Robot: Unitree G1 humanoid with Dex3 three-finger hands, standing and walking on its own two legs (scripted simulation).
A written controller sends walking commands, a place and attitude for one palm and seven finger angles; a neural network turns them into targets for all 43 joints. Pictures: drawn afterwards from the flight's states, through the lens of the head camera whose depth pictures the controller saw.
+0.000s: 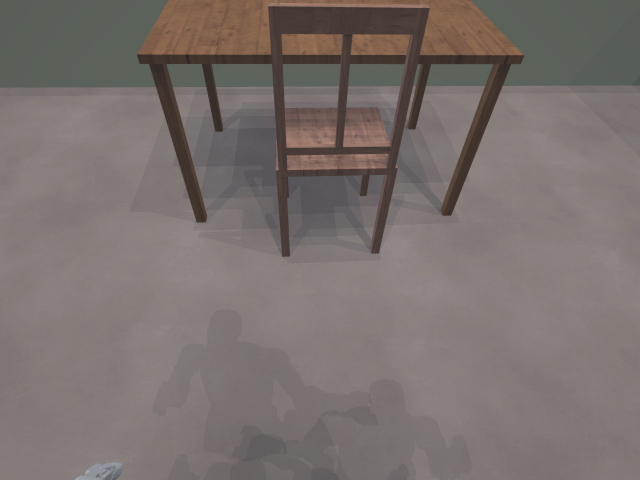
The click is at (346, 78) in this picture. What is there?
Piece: chair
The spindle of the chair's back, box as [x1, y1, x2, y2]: [335, 34, 351, 146]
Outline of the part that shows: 351,34 342,34 335,146 342,146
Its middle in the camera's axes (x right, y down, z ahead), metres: +0.06 -0.40 +1.09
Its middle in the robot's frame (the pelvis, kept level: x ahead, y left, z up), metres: +1.09 -0.01 -0.07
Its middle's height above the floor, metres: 0.70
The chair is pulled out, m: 0.00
